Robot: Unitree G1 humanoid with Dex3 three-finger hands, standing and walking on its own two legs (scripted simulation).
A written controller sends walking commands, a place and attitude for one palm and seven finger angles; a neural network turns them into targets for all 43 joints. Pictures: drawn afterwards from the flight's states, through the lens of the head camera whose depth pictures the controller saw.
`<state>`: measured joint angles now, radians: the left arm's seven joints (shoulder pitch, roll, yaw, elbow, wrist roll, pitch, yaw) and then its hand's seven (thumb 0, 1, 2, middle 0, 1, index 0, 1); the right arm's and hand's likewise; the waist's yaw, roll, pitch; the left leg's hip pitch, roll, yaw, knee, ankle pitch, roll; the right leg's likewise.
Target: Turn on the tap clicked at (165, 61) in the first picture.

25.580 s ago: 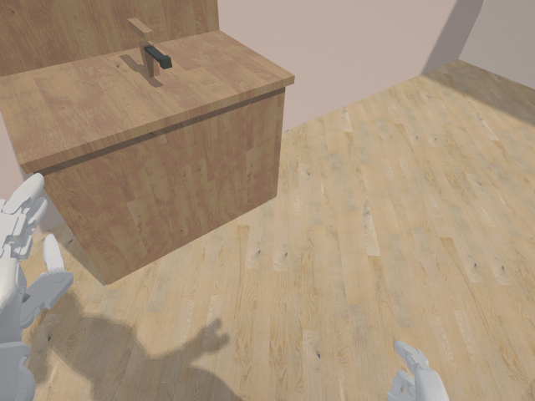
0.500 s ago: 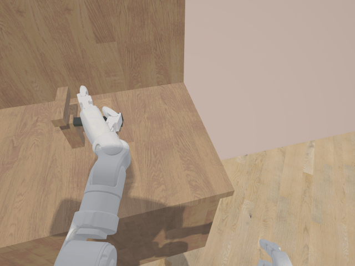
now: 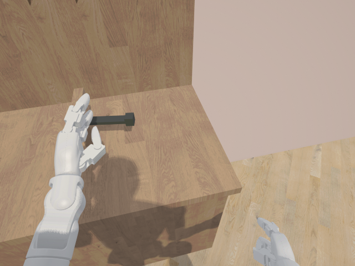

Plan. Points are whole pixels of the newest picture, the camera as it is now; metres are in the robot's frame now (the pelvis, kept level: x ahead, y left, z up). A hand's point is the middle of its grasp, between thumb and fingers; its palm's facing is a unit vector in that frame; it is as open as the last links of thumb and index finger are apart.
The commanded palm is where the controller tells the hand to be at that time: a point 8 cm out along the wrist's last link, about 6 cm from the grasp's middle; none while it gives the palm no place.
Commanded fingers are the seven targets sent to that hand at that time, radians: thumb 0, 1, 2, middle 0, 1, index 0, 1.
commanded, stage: draw the hand back beside the body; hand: left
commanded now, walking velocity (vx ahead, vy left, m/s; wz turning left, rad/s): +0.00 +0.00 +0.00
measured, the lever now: (129, 119) +0.49 +0.20 +0.05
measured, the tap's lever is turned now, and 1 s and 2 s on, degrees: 79 79 79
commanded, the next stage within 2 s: step back with the hand held close in 0.86 s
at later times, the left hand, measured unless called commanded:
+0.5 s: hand (67, 173) +0.23 +0.23 +0.15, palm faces +0.37 -0.88 -0.31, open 7.5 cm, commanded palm +0.18 +0.28 +0.16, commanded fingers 0.00 0.90 0.90 -0.20 -0.30 -0.20 -0.30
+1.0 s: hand (59, 181) +0.21 +0.23 +0.16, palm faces +0.42 -0.84 -0.34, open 7.5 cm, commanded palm +0.17 +0.28 +0.17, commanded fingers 0.00 0.90 0.90 -0.20 -0.30 -0.20 -0.30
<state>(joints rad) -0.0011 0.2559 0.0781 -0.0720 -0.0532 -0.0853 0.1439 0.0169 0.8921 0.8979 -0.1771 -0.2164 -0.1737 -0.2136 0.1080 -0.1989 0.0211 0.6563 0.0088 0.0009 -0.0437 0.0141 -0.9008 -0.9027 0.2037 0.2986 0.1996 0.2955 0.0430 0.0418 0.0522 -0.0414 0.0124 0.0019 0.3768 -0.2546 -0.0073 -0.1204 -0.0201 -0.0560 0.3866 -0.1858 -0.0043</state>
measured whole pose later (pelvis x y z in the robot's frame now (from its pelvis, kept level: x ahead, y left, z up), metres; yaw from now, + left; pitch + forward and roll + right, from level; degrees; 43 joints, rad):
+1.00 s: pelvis +0.01 -0.01 +0.00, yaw +1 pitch -4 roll -1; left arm 0.42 0.32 0.25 -0.40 -0.07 -0.11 0.13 0.02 0.89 0.90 -0.21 -0.30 -0.21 -0.30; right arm 0.16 -0.21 0.00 0.64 -0.01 -0.07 -0.05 0.01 -0.90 -0.90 0.21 0.30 0.20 0.30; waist 0.06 0.07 0.04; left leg -0.05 0.03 -0.02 0.42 -0.29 -0.02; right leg -0.11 0.00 -0.08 0.41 -0.22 -0.01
